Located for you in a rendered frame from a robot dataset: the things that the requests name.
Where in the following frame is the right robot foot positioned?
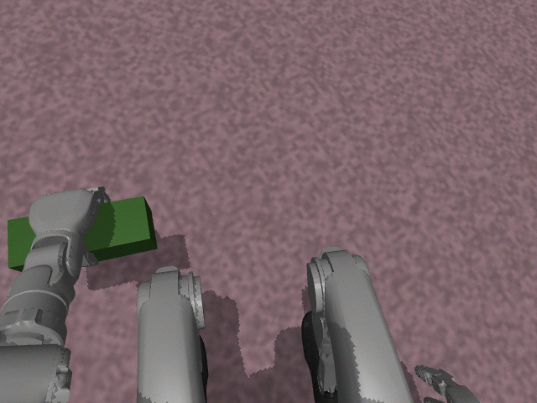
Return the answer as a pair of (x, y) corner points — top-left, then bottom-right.
(301, 311), (338, 403)

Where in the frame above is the right robot hand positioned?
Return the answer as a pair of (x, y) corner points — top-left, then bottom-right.
(414, 365), (480, 403)

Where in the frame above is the left robot hand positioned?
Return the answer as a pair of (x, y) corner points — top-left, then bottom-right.
(29, 186), (111, 267)

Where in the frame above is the carton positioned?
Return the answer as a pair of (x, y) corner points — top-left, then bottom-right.
(8, 196), (158, 272)

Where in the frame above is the left robot arm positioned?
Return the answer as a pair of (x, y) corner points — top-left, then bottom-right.
(0, 230), (85, 403)

